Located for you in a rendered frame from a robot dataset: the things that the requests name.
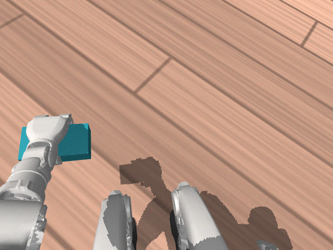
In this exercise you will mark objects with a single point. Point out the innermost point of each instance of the carton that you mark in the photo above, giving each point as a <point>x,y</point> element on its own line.
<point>76,145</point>

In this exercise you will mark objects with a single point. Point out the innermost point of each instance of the left robot hand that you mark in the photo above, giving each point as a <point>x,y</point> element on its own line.
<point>54,128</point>

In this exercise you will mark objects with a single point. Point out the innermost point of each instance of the left robot arm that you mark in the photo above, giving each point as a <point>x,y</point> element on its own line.
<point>22,209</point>

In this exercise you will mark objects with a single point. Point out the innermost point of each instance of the right robot hand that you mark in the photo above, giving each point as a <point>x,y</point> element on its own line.
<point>263,245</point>

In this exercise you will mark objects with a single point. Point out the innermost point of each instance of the right robot foot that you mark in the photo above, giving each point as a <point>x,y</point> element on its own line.
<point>174,230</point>

